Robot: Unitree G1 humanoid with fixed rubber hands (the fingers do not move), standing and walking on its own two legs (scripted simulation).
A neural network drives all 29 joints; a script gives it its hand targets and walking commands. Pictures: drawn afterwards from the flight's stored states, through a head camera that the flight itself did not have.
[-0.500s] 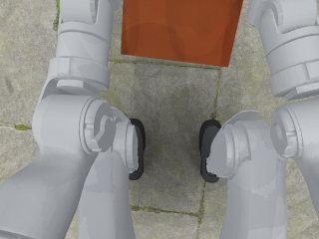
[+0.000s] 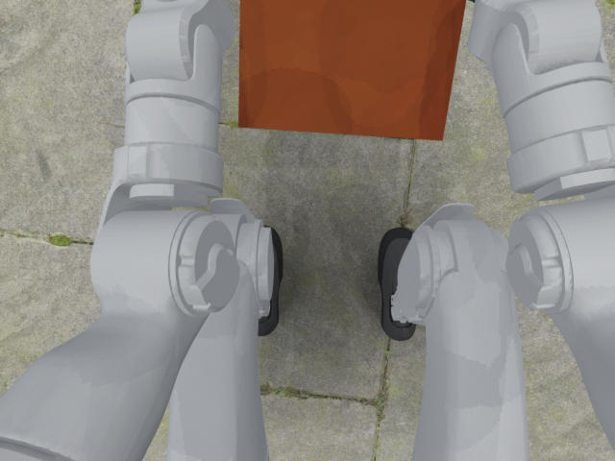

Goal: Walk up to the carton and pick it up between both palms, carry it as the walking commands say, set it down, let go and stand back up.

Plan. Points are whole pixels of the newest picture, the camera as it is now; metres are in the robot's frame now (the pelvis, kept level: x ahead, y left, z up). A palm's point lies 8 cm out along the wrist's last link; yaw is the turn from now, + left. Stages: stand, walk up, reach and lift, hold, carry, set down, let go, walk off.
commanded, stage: reach and lift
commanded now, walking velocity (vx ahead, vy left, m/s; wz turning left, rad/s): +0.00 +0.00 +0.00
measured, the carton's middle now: out of the picture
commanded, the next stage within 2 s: none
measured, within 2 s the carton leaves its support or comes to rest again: neither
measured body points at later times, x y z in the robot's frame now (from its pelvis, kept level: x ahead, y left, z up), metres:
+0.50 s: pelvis -0.01 +0.00 +0.05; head +0.31 +0.00 +0.36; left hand +0.55 +0.15 -0.01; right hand +0.55 -0.12 -0.03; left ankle +0.16 +0.14 -0.37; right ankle +0.16 -0.12 -0.37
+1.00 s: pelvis -0.01 +0.00 +0.11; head +0.29 +0.01 +0.43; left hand +0.53 +0.15 +0.07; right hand +0.54 -0.12 +0.04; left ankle +0.16 +0.14 -0.37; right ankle +0.16 -0.12 -0.37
